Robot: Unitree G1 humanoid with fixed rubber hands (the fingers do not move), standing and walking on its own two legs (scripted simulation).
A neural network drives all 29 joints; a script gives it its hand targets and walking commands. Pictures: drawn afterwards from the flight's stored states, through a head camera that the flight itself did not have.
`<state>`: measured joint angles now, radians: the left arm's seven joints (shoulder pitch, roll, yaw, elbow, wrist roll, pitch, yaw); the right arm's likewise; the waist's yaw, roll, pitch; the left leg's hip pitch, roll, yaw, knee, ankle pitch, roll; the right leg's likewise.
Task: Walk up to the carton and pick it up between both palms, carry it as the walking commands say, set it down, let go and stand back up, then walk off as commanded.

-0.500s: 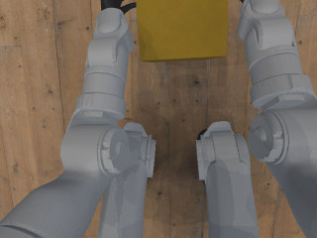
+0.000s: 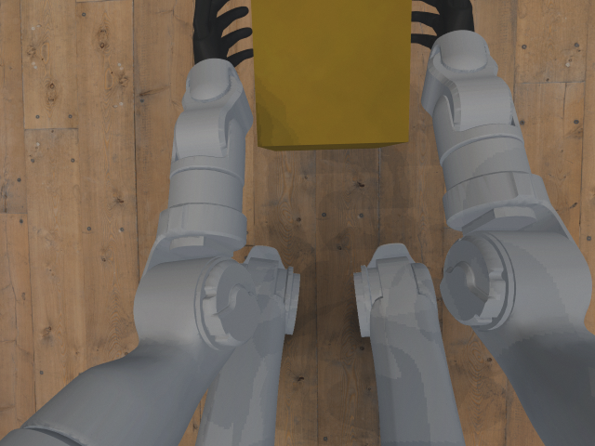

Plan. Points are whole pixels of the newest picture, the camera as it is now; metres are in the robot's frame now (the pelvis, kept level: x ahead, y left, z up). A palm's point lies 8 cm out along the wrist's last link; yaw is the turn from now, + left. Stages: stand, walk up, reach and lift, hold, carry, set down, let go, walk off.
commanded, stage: reach and lift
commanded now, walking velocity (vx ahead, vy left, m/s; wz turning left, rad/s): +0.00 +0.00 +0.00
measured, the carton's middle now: (327, 57) +0.56 -0.02 -0.18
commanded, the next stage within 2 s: none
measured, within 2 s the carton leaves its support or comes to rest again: neither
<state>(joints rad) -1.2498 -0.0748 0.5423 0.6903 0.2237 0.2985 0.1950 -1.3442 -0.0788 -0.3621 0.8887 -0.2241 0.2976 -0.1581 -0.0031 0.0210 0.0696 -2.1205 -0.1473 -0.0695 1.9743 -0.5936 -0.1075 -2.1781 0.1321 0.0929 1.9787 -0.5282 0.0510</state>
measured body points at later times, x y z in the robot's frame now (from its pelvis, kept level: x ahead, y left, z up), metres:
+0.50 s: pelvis +0.00 +0.00 +0.05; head +0.29 -0.03 +0.39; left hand +0.52 +0.10 -0.03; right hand +0.53 -0.15 -0.04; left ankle +0.10 +0.14 -0.40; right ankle +0.11 -0.12 -0.40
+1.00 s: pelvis +0.01 +0.00 +0.10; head +0.26 -0.03 +0.48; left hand +0.50 +0.10 +0.04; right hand +0.51 -0.15 +0.04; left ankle +0.10 +0.14 -0.40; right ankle +0.11 -0.12 -0.40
